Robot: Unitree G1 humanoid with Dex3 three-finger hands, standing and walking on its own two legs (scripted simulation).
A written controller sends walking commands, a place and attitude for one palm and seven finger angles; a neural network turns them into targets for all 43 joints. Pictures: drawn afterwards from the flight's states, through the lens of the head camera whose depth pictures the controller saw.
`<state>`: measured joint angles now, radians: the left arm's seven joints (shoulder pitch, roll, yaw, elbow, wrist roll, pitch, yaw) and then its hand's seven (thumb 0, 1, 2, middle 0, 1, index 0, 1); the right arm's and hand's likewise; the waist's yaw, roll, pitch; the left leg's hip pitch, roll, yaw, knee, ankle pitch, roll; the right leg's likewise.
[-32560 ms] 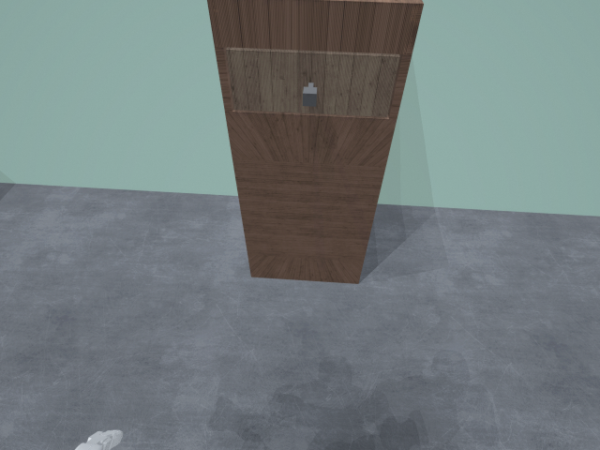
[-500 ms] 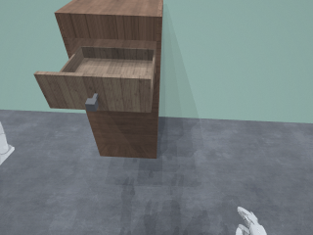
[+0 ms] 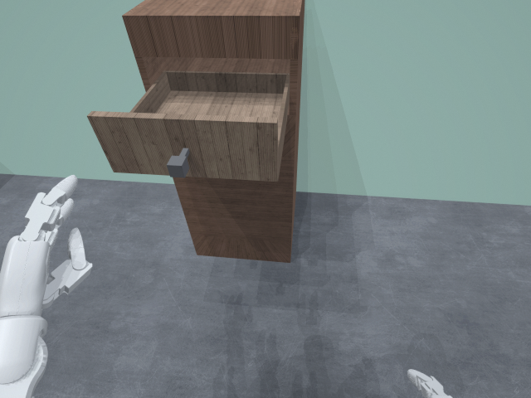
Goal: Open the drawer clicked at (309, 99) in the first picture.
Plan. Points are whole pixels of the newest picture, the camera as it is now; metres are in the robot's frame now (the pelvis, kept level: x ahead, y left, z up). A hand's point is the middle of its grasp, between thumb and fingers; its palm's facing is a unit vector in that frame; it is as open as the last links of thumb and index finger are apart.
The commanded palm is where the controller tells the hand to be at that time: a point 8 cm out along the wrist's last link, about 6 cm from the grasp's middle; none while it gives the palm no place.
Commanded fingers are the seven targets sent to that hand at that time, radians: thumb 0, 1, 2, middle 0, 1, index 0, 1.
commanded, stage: let the arm hang, fingers relaxed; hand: left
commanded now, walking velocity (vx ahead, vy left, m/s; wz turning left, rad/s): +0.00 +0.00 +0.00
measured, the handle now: (181, 161) +0.54 +0.20 +0.08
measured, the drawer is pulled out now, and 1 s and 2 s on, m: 0.30 0.30 0.30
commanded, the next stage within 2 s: look to check the result in 1.02 s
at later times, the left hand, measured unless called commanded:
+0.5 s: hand out of the picture -0.04 +0.21 -0.15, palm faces +0.00 -0.96 -0.28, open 7.2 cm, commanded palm none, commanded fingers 0.00 0.90 0.90 -0.20 -0.30 -0.20 -0.30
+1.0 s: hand out of the picture +0.02 +0.17 -0.15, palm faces -0.01 -0.98 -0.22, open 7.3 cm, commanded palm none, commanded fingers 0.00 0.90 0.90 -0.20 -0.30 -0.20 -0.30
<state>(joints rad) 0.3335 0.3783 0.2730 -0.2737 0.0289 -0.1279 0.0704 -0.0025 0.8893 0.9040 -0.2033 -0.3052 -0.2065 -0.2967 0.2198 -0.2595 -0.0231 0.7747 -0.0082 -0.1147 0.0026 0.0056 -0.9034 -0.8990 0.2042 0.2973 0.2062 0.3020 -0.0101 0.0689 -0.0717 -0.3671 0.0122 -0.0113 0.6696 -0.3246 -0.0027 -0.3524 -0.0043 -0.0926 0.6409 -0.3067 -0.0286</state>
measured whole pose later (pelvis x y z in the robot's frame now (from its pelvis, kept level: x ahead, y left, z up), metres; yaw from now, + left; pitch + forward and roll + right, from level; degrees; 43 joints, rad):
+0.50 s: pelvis -0.01 +0.00 +0.02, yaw -1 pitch -1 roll +0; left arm 0.34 0.21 0.02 1.07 0.01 0.04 0.02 -0.01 0.93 0.90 -0.20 -0.30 -0.20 -0.30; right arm 0.31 -0.18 0.00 1.03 -0.02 0.03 -0.02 0.00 -0.91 -0.90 0.20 0.30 0.20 0.30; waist 0.00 0.05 0.07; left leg -0.24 0.02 0.01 0.46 -0.20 0.00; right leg -0.23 0.01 -0.08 0.43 -0.18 -0.03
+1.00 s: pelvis +0.00 -0.01 +0.02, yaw -2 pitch -2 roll +0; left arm 0.24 0.15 0.02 1.12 0.01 0.01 0.03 0.00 0.92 0.90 -0.20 -0.30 -0.20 -0.30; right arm 0.32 -0.13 -0.01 1.10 -0.02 0.01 -0.03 0.00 -0.91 -0.90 0.20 0.30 0.20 0.30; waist -0.02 0.03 0.05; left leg -0.19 0.02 0.02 0.42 -0.20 -0.01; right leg -0.20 0.01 -0.06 0.41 -0.19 -0.04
